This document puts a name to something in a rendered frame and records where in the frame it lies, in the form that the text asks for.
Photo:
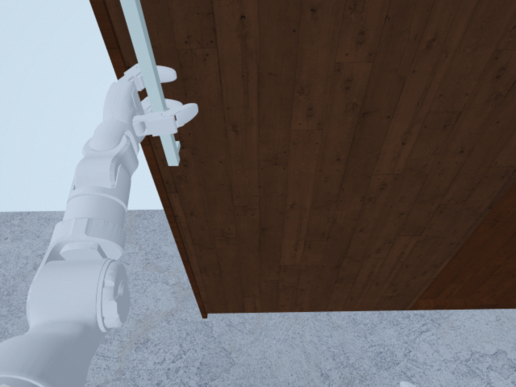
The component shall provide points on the left robot upper arm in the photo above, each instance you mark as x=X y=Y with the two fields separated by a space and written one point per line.
x=74 y=303

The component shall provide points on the handle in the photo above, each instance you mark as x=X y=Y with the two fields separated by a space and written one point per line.
x=140 y=39

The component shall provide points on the robot left forearm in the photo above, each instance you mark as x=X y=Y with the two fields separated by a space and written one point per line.
x=92 y=226

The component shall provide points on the wardrobe door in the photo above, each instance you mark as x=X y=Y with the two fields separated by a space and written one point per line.
x=343 y=150
x=485 y=265

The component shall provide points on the left robot hand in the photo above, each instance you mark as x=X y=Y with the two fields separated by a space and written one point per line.
x=122 y=103

